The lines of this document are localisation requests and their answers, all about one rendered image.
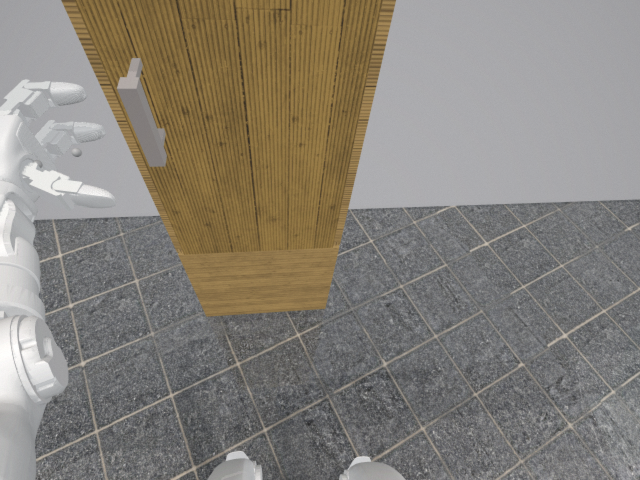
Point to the robot left thigh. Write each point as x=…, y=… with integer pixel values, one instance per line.
x=237, y=469

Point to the robot left hand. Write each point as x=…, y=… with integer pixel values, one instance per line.
x=19, y=147

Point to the handle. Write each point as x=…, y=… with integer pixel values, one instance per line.
x=135, y=102

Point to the left robot upper arm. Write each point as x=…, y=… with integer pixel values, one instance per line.
x=32, y=370

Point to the cupboard door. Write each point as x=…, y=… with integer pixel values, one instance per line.
x=260, y=102

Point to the left robot shin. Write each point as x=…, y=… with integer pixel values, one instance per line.
x=236, y=455

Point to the left robot forearm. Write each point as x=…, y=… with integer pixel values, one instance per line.
x=19, y=261

